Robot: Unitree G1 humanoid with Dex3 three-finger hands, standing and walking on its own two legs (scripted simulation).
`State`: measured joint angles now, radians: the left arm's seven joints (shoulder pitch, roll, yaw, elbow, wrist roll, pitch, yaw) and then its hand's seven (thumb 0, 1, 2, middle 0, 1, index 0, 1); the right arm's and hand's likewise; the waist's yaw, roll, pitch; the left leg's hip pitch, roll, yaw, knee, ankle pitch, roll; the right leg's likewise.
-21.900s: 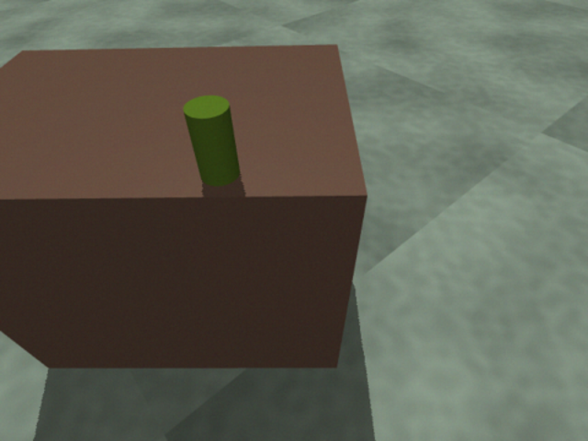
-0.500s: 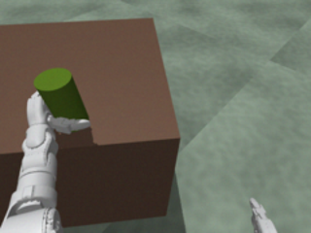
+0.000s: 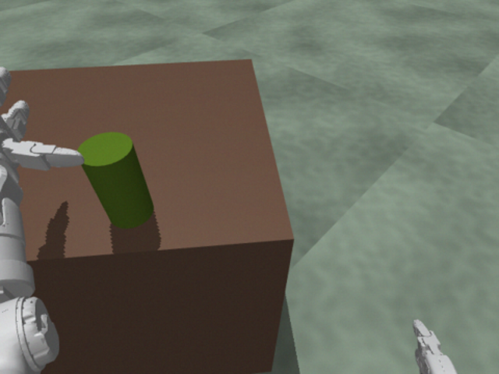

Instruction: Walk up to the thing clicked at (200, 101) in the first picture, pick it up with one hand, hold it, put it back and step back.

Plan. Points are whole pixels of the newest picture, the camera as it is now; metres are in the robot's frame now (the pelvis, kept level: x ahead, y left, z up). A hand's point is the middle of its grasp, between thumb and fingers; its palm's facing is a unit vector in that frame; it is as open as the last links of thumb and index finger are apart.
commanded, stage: rise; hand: left
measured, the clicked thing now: (119, 183) +0.43 +0.20 +0.12
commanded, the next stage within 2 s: sink last in 0.16 s
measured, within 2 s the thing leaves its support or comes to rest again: neither
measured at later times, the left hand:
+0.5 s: hand out of the picture +0.37 +0.33 +0.24, palm faces +0.42 -0.85 -0.31, open 17.6 cm
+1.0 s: hand out of the picture +0.17 +0.23 +0.20, palm faces +0.38 -0.78 -0.50, open 17.4 cm
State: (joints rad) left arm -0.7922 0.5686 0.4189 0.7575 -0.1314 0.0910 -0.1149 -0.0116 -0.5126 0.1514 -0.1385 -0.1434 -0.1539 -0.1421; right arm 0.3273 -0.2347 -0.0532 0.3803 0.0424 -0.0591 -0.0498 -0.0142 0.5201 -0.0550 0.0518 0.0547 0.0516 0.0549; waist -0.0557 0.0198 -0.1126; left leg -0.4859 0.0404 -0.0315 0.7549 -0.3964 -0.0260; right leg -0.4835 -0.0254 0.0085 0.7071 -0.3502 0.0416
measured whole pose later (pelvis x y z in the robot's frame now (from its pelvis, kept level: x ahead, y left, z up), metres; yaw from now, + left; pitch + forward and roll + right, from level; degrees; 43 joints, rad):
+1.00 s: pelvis -0.01 -0.01 +0.01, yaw +2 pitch +0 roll +0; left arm 0.50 0.37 0.41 -0.50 -0.09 -0.20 -0.02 -0.01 -0.55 0.01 -0.07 -0.05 -0.08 -0.05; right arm 0.31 -0.22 -0.17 0.52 0.02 -0.07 -0.03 -0.01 0.49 -0.07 0.06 0.06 0.05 0.06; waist 0.07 0.08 0.00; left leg -0.31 0.02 -0.05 0.64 -0.34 -0.04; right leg -0.31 -0.04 -0.02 0.64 -0.33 0.03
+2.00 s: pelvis -0.01 +0.00 +0.02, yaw +2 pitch +1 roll +0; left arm 0.51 0.20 0.08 0.07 -0.02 -0.21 0.01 -0.01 -0.59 0.02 -0.04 -0.05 -0.05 -0.04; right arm 0.23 -0.18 -0.04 0.56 0.01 -0.14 -0.04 0.00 -0.74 -0.81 0.18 0.28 0.18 0.28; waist 0.02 0.01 0.04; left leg -0.29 0.01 -0.04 0.59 -0.31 -0.03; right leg -0.30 -0.05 -0.01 0.59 -0.30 0.04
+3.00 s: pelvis -0.02 -0.01 +0.02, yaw +1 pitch -2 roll +0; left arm 0.22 0.39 -0.01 0.94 0.02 -0.02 0.01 -0.01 -0.55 0.04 -0.05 -0.05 -0.05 -0.05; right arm 0.19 -0.36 -0.02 0.95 -0.03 0.01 0.02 0.00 -0.91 -0.90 0.20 0.30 0.20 0.30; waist 0.00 0.01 0.04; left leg -0.23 0.02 -0.03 0.56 -0.28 -0.03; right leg -0.25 -0.05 0.00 0.56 -0.27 0.03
